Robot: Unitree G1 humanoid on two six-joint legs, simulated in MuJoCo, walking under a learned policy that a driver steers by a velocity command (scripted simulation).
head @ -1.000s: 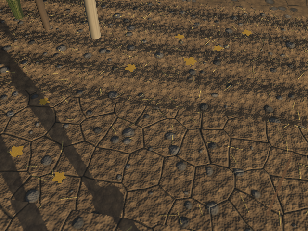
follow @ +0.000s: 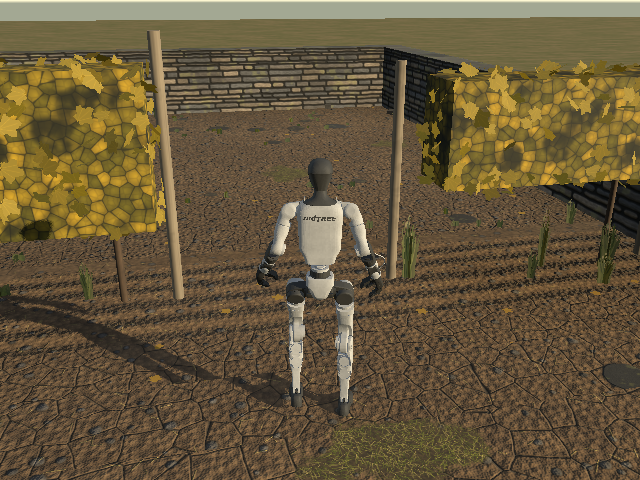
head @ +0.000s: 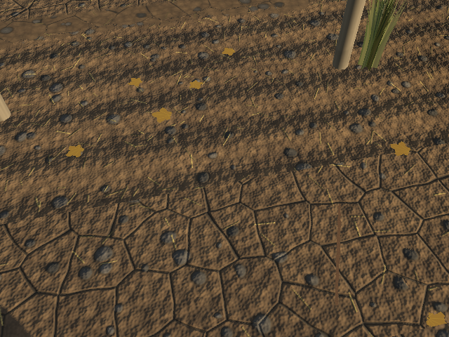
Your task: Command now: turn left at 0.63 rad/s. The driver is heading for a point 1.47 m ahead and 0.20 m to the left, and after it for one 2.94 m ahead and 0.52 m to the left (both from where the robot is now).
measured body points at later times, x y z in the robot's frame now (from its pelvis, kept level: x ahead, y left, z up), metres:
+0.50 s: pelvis +0.03 +0.08 +0.00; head +0.06 +0.10 +0.45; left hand +0.03 +0.39 -0.11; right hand +0.27 -0.12 -0.07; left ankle +0.03 +0.14 -0.74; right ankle +0.13 -0.08 -0.69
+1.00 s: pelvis +0.12 +0.00 -0.01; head +0.15 +0.00 +0.43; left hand +0.26 +0.28 -0.10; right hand +0.27 -0.30 -0.09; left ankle +0.03 +0.14 -0.73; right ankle +0.18 -0.10 -0.75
